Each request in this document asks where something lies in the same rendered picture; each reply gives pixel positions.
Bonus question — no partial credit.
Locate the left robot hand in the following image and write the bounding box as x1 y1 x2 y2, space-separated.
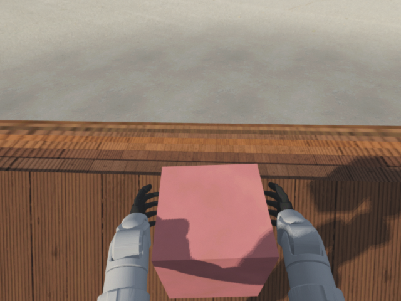
130 184 159 227

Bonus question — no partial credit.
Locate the carton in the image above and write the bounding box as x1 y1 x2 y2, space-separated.
151 164 279 298

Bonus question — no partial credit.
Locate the right robot hand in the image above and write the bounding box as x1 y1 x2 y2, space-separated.
264 182 293 226

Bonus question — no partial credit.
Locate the robot right forearm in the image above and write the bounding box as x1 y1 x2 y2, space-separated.
276 209 345 301

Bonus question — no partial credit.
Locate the robot left forearm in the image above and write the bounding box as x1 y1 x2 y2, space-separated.
97 213 151 301

